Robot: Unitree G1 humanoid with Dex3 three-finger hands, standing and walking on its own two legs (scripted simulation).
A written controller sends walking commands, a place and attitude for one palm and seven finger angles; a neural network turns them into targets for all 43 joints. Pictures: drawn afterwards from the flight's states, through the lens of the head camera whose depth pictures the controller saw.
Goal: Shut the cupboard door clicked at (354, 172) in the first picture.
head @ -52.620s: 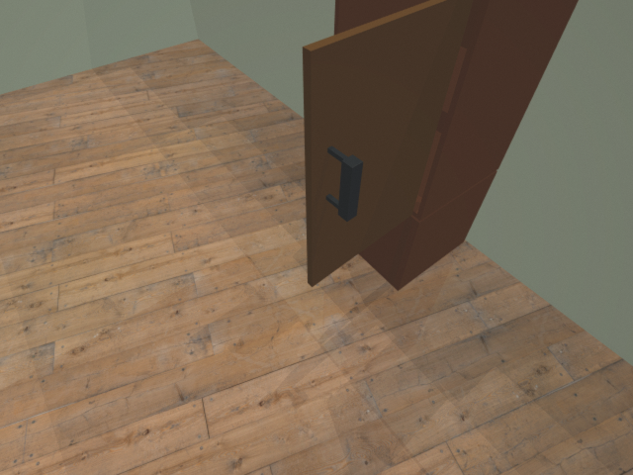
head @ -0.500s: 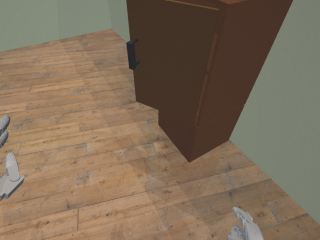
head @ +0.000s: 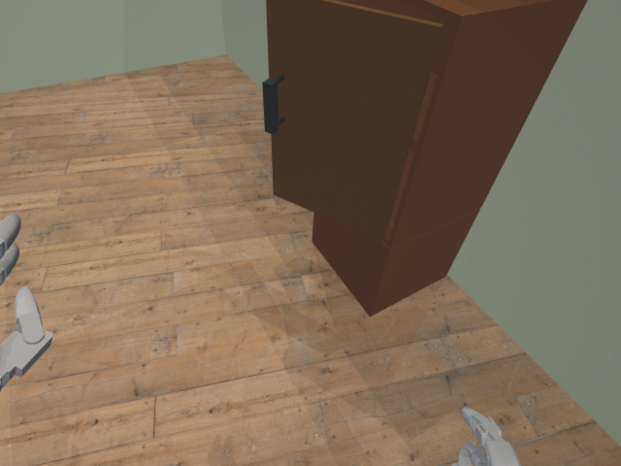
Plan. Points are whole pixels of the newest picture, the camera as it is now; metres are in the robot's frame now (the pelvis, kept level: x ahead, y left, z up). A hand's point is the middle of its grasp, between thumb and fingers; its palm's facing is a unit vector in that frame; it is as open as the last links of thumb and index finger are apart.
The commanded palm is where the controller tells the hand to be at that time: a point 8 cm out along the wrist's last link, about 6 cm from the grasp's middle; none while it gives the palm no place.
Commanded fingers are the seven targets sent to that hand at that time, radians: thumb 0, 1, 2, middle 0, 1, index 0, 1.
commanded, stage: let the arm hang, fingers relaxed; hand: left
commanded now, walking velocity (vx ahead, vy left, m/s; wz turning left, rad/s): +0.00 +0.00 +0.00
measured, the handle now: (276, 103) +0.93 +0.13 +0.00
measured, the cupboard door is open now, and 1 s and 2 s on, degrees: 30 30 30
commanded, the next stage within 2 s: look to check the result in 1.20 s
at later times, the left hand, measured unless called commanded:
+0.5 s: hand out of the picture +0.01 +0.17 -0.18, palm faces +0.02 -0.99 -0.17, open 7.0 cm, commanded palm none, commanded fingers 0.00 0.90 0.90 -0.20 -0.30 -0.20 -0.30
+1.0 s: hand out of the picture -0.01 +0.17 -0.17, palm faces +0.03 -0.98 -0.20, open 7.4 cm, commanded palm none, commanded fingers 0.00 0.90 0.90 -0.20 -0.30 -0.20 -0.30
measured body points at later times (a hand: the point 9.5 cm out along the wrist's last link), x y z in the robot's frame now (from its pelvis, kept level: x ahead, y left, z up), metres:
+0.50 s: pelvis -0.01 -0.01 +0.00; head +0.01 +0.02 +0.44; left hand +0.01 +0.22 -0.17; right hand +0.02 -0.27 -0.14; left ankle +0.05 +0.09 -0.74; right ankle -0.04 -0.12 -0.74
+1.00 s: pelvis -0.01 -0.01 +0.00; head -0.01 -0.01 +0.45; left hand -0.01 +0.22 -0.16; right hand +0.00 -0.23 -0.16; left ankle +0.05 +0.09 -0.74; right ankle -0.04 -0.12 -0.74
